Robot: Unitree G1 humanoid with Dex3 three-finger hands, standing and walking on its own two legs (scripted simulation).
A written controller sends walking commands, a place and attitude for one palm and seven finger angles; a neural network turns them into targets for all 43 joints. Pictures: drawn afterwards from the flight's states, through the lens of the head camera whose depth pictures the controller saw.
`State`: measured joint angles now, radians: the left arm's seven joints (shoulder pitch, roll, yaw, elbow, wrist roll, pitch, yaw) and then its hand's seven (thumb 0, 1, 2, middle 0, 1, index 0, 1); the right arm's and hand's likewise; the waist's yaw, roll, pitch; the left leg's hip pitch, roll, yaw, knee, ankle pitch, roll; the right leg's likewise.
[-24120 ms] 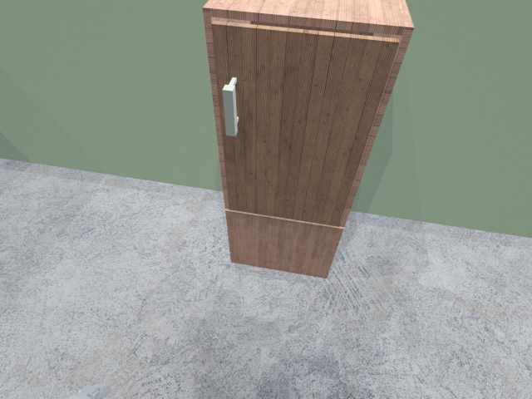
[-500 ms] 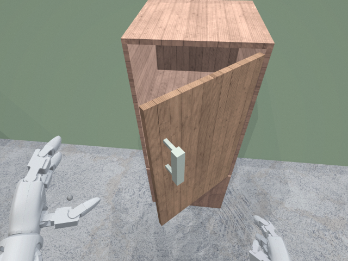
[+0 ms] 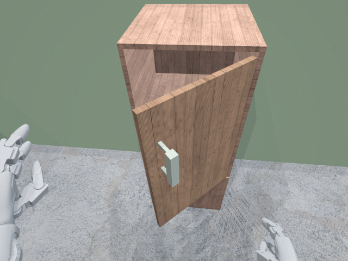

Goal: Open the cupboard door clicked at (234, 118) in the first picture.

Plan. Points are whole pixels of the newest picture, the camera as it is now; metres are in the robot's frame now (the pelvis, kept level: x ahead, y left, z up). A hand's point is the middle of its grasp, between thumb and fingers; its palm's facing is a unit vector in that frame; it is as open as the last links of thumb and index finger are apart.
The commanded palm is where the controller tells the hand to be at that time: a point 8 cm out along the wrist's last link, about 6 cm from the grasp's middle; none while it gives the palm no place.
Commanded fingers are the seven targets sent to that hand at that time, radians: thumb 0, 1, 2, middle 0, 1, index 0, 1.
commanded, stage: draw the hand back to the body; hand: left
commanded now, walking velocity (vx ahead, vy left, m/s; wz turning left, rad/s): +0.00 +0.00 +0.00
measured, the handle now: (167, 163) +0.34 +0.07 +0.04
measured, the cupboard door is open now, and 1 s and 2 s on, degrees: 43 43 43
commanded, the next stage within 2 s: step back with the hand held close in 0.18 s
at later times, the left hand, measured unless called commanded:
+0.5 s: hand (46, 191) +0.18 +0.26 +0.14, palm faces +0.38 -0.80 -0.47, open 7.4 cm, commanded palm +0.12 +0.30 +0.17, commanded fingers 0.00 0.90 0.90 -0.20 -0.30 -0.20 -0.30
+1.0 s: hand out of the picture +0.10 +0.28 +0.14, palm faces +0.45 -0.75 -0.48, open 7.4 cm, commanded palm +0.03 +0.32 +0.17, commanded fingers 0.00 0.90 0.90 -0.20 -0.30 -0.20 -0.30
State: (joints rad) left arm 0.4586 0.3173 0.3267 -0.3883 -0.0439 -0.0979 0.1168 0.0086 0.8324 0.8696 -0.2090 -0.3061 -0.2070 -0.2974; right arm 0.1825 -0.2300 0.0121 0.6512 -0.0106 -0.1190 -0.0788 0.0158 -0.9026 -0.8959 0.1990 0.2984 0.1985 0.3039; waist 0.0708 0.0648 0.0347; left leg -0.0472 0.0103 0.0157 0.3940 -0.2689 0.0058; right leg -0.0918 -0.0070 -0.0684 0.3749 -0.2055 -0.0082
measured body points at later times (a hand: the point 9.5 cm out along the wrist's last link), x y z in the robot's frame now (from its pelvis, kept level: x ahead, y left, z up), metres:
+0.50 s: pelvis -0.02 +0.00 +0.00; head -0.01 -0.01 +0.45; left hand +0.16 +0.30 +0.17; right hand +0.17 -0.24 -0.08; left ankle -0.03 +0.11 -0.74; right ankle +0.00 -0.11 -0.74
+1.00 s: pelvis -0.10 +0.02 -0.03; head -0.09 +0.03 +0.42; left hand +0.07 +0.32 +0.17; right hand +0.08 -0.21 -0.10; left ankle -0.03 +0.11 -0.74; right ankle +0.00 -0.11 -0.74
